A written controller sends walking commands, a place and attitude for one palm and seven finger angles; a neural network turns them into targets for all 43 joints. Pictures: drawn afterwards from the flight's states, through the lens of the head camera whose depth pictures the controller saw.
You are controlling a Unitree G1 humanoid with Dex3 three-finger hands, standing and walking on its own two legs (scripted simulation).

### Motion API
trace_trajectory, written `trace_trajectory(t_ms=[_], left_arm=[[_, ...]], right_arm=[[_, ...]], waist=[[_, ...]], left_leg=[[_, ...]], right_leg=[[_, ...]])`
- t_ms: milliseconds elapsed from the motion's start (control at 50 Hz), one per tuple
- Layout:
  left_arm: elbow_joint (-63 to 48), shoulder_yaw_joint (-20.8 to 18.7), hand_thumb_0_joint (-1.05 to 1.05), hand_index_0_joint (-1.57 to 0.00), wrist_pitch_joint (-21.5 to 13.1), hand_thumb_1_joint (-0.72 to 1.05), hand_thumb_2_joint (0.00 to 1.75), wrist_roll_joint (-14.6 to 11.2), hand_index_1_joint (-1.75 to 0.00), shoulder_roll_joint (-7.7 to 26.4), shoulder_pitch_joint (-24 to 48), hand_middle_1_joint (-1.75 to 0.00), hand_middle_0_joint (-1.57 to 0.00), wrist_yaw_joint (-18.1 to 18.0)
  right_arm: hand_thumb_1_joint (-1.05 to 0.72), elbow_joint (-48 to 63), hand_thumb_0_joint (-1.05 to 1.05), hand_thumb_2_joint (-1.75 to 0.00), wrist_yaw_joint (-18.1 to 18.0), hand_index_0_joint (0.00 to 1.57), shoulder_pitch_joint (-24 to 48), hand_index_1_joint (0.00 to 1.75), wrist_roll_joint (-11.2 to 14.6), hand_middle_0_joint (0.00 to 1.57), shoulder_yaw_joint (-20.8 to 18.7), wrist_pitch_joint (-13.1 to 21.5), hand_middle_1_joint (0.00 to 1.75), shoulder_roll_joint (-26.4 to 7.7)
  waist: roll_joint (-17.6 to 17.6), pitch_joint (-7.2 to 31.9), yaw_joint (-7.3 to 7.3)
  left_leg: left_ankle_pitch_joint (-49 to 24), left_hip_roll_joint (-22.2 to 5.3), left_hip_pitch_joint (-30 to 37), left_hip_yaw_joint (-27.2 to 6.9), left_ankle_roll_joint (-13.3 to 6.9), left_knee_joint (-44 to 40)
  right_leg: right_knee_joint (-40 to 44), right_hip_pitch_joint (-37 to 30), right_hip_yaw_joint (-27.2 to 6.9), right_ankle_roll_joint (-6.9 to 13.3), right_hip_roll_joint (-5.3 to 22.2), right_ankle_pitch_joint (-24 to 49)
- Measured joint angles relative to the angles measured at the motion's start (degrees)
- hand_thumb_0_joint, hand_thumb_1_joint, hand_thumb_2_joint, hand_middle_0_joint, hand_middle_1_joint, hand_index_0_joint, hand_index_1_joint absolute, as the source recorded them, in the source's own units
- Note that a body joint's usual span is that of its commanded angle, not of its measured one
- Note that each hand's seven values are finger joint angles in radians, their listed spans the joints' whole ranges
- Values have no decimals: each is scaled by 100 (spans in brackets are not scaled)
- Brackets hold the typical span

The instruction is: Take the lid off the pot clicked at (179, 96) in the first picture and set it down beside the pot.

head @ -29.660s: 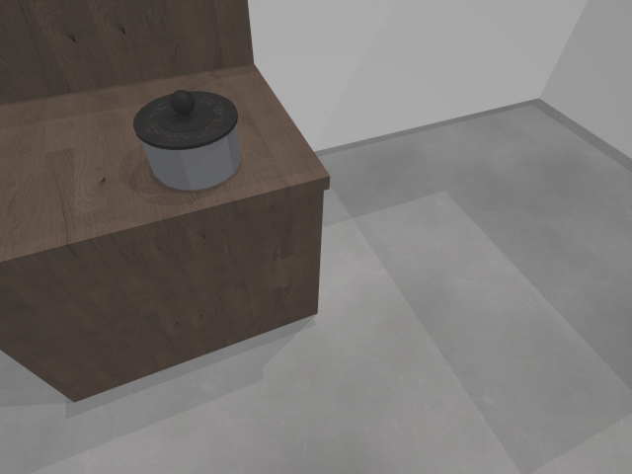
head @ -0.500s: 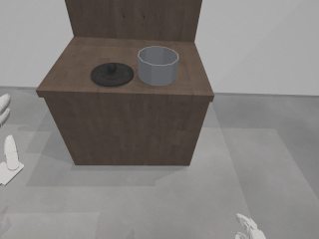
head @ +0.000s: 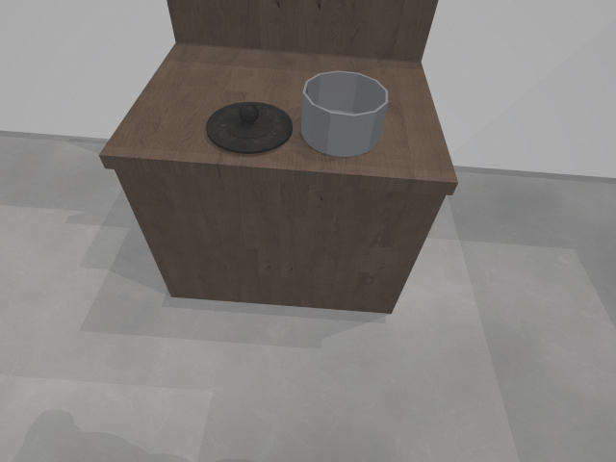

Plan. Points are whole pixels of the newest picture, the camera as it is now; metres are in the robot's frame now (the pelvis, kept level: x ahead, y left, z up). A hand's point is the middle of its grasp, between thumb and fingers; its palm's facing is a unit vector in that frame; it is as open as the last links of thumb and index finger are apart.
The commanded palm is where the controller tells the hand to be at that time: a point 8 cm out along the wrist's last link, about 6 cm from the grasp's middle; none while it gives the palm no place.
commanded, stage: stop stepping back and stand still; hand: left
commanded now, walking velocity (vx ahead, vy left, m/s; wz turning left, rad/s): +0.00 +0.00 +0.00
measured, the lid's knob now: (248, 112) +0.86 +0.17 -0.03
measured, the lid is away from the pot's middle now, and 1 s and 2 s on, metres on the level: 0.23 0.23 0.23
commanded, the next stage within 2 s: let the arm hang, fingers relaxed in 0.34 s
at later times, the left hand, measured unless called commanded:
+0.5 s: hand out of the picture +0.05 +0.18 -0.16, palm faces -0.01 -0.98 -0.20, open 7.3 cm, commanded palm none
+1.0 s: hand out of the picture +0.03 +0.15 -0.16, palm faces +0.00 -0.98 -0.18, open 7.3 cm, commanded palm none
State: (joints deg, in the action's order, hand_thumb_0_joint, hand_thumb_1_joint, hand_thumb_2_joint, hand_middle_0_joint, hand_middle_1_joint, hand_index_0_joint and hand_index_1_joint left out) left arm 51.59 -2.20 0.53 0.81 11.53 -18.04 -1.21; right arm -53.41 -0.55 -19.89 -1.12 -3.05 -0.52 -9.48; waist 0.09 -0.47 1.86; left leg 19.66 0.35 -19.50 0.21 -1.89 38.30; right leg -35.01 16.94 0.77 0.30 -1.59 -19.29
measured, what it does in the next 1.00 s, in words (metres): stands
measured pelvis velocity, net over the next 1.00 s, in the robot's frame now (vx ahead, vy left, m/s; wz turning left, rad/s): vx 0.02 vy -0.01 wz -0.03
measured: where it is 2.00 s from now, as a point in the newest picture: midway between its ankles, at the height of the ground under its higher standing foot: outside the picture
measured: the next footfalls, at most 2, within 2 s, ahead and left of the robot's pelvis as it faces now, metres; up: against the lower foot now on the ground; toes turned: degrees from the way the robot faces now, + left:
none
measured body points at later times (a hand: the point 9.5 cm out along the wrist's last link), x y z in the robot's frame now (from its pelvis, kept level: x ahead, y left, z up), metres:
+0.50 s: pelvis +0.02 +0.00 +0.02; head +0.03 +0.00 +0.47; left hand +0.05 +0.23 -0.14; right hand +0.03 -0.23 -0.14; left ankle +0.00 +0.09 -0.72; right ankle -0.01 -0.12 -0.72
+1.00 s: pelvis +0.02 -0.01 +0.02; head +0.04 -0.01 +0.47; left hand +0.03 +0.20 -0.15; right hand +0.00 -0.22 -0.15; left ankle +0.00 +0.09 -0.72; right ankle -0.01 -0.12 -0.72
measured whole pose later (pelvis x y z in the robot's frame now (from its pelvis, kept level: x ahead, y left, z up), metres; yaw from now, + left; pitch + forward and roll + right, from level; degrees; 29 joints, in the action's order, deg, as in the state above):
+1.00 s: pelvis +0.02 -0.01 +0.02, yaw -2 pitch -1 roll +0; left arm 64.1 -0.6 -0.3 0.3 7.6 -16.1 -2.3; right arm -63.5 -2.2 -17.6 -0.6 -1.9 0.3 -6.3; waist -0.3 -2.5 1.1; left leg 16.5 0.2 -9.4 2.0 -1.2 26.9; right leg -26.0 8.6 -1.1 1.1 -1.7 -16.4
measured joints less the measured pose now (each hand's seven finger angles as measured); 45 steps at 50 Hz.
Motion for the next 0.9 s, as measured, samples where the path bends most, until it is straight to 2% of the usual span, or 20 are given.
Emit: trace_trajectory(t_ms=[80,200,360,900], left_arm=[[368,9,-2,-20,36,94,90,-54,-30,100,89,-30,-21,-31],[668,117,0,-20,4,92,90,-57,-30,-16,262,-30,-20,-47],[890,196,1,-20,-25,91,90,-31,-30,-239,381,-30,-20,-69],[1222,173,1,-20,-90,92,90,-57,-30,-371,204,-30,-20,-104]], right_arm=[[-91,-112,1,-90,-103,20,173,30,-11,20,74,103,30,136],[-93,-309,1,-90,-158,20,402,30,26,20,78,124,30,55],[-93,-535,0,-90,-139,20,507,30,32,20,76,105,30,41],[-90,-1003,0,-90,-151,20,194,30,52,20,121,74,30,298]], waist=[[56,-59,-86],[-47,-128,-153],[-55,-121,-131],[-61,-214,-71]], left_leg=[[-139,64,334,135,-100,-487],[-322,158,694,201,-140,-948],[-359,175,948,222,-120,-1132],[-322,3,1012,179,49,-1147]], right_leg=[[426,-271,-140,-65,66,190],[763,-565,-210,-120,160,310],[848,-766,-234,-104,175,300],[912,-842,-193,61,5,296]])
